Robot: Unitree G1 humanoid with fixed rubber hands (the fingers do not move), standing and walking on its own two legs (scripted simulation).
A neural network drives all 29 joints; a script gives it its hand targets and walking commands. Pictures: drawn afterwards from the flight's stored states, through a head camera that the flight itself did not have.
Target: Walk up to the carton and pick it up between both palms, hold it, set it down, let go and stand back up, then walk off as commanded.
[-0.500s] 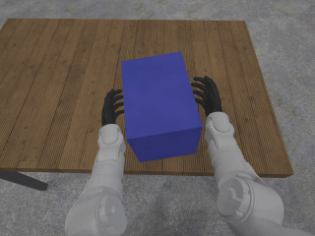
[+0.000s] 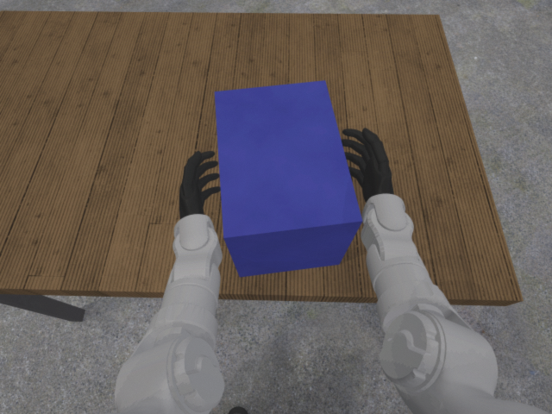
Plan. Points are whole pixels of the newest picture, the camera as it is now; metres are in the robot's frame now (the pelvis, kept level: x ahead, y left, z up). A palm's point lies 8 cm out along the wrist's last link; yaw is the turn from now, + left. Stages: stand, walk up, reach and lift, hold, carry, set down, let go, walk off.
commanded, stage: set down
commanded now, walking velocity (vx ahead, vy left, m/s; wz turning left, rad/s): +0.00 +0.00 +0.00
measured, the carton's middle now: (280, 183) +0.47 +0.05 -0.03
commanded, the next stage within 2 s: none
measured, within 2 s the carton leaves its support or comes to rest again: neither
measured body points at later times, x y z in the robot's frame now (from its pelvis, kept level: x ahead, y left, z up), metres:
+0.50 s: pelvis +0.00 +0.00 -0.01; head +0.16 +0.00 +0.41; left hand +0.42 +0.17 -0.04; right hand +0.49 -0.08 -0.01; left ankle -0.05 +0.14 -0.74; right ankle -0.05 -0.10 -0.74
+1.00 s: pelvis -0.02 -0.01 -0.01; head +0.15 -0.02 +0.41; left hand +0.40 +0.17 -0.04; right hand +0.47 -0.09 -0.02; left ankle -0.04 +0.13 -0.73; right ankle -0.05 -0.10 -0.74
